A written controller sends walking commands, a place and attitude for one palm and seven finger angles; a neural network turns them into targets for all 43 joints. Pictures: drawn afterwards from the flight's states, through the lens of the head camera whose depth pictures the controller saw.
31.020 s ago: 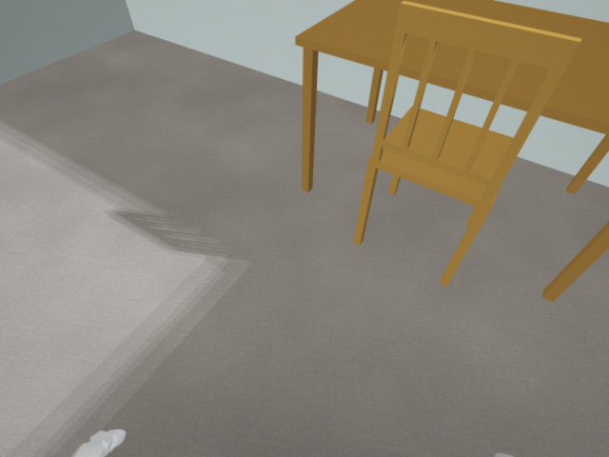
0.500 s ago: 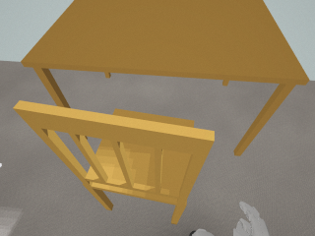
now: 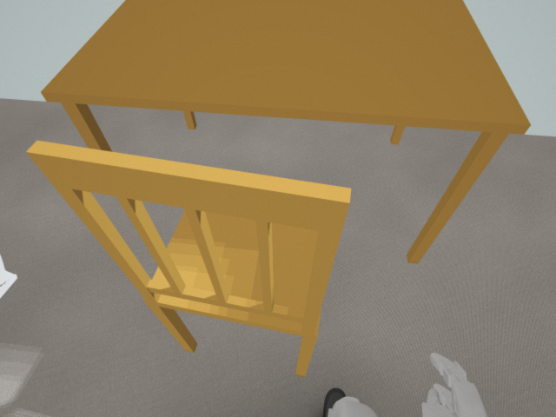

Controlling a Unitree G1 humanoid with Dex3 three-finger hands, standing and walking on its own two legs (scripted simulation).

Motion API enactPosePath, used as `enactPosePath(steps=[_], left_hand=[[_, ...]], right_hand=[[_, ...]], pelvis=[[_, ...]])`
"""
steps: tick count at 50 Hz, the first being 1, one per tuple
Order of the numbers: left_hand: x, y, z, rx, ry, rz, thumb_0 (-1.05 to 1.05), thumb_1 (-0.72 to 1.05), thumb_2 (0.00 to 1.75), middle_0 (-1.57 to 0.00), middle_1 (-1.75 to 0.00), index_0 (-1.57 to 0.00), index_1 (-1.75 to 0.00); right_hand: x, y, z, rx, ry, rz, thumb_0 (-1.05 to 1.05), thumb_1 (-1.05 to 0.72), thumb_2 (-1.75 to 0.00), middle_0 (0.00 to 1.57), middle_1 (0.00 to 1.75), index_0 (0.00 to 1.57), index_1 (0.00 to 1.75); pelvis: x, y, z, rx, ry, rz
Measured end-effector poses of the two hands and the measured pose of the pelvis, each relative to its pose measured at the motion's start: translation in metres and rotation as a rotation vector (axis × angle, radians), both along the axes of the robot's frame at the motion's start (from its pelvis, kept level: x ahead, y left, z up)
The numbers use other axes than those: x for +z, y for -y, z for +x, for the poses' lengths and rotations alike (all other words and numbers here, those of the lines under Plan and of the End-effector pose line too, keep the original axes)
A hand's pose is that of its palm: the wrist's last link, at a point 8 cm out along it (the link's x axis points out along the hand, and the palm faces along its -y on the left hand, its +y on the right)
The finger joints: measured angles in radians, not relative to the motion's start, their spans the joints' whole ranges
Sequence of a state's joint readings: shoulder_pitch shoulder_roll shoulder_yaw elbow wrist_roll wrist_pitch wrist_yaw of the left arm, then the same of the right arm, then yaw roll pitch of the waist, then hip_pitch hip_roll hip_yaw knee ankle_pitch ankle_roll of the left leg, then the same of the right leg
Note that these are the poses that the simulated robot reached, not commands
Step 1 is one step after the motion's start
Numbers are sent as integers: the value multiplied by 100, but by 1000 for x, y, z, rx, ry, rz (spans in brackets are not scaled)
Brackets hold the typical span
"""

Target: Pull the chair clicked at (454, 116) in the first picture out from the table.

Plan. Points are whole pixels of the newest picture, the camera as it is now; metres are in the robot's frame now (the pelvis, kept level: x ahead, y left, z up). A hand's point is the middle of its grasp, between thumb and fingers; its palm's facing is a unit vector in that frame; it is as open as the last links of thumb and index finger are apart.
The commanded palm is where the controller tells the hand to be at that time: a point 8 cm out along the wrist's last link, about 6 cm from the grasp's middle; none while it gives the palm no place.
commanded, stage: step back with the hand held close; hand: left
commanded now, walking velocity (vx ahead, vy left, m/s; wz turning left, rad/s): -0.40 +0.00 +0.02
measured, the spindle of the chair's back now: (211, 261) +0.36 +0.15 -0.05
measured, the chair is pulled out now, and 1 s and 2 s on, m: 0.29 0.29 0.29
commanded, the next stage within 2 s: stop stepping back and stand still in 1.72 s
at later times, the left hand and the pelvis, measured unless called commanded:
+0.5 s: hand (7, 282) +0.21 +0.28 +0.18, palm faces +0.50 -0.71 -0.50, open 7.4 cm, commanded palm +0.12 +0.31 +0.19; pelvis -0.01 +0.00 -0.01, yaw +1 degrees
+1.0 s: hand (11, 294) +0.19 +0.26 +0.18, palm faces +0.49 -0.70 -0.52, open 7.4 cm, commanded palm +0.12 +0.29 +0.19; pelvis -0.01 -0.01 -0.02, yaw +2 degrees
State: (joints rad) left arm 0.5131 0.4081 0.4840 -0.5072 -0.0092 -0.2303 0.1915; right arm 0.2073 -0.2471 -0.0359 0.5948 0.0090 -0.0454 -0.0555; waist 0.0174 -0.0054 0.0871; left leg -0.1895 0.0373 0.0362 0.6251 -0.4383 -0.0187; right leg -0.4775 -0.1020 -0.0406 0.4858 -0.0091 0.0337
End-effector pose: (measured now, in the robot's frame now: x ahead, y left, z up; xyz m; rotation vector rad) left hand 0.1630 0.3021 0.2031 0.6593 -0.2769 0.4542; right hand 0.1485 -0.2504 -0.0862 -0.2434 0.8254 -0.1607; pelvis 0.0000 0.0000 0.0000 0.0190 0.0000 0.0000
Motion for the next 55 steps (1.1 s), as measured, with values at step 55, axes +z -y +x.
enactPosePath(steps=[55], left_hand=[[0, 18, -18, -35, 118, -2, 1, 89, 90, -22, -30, -22, -30]], right_hand=[[-13, -8, -6, 44, 11, 22, 1, -91, -89, 20, 30, 21, 30]], pelvis=[[-13, 13, -14, 47, -15, -7]])
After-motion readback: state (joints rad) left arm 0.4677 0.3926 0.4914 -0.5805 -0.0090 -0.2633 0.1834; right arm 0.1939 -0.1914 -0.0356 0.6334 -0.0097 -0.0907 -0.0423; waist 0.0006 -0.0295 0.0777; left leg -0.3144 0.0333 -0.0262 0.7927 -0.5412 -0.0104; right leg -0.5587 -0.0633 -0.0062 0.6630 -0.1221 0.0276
